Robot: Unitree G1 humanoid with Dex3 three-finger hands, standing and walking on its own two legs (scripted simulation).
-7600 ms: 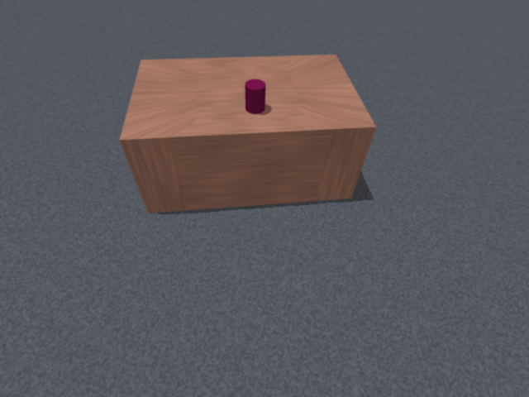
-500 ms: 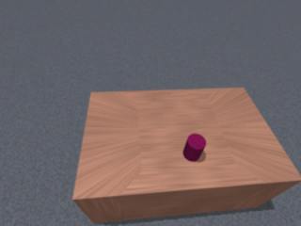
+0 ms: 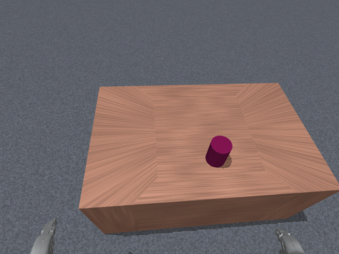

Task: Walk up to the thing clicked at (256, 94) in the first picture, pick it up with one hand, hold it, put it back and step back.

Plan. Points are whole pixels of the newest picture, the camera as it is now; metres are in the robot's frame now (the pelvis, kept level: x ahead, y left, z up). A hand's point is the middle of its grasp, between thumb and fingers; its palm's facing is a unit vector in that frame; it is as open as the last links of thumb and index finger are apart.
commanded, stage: go down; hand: right
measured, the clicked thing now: (218, 151) +0.53 -0.21 -0.25
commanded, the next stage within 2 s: none
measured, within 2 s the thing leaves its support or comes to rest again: neither
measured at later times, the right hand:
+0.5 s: hand (271, 247) +0.17 -0.26 -0.12, palm faces +0.07 +0.94 -0.32, open 17.7 cm
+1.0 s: hand (279, 247) +0.17 -0.27 -0.10, palm faces +0.12 +0.94 -0.32, open 17.6 cm
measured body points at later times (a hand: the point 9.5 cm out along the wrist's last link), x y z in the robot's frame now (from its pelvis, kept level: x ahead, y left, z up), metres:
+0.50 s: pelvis +0.02 -0.02 -0.01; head +0.05 -0.01 +0.43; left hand +0.18 +0.26 -0.10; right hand +0.16 -0.31 -0.10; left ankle +0.05 +0.12 -0.73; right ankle -0.04 -0.13 -0.73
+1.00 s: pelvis +0.01 -0.01 -0.03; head +0.04 -0.01 +0.42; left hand +0.18 +0.26 -0.08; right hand +0.16 -0.32 -0.08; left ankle +0.05 +0.12 -0.73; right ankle -0.04 -0.13 -0.73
